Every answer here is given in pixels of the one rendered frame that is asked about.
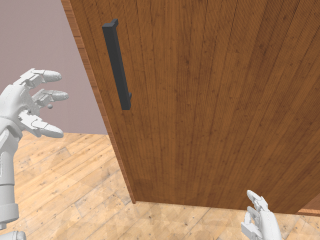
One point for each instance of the handle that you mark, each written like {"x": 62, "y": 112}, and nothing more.
{"x": 114, "y": 52}

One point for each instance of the left robot forearm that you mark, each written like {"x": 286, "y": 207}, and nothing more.
{"x": 10, "y": 135}

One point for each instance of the robot left hand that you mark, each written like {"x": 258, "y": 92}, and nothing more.
{"x": 15, "y": 99}

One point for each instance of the wardrobe door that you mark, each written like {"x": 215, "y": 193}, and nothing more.
{"x": 225, "y": 98}
{"x": 314, "y": 204}

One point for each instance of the robot right hand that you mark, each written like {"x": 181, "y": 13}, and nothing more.
{"x": 265, "y": 225}

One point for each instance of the left robot upper arm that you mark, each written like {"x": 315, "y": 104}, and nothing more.
{"x": 13, "y": 235}

